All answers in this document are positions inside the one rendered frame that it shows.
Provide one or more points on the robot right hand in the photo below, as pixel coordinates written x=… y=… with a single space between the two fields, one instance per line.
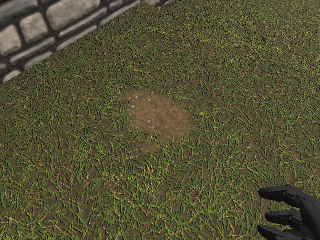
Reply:
x=305 y=223

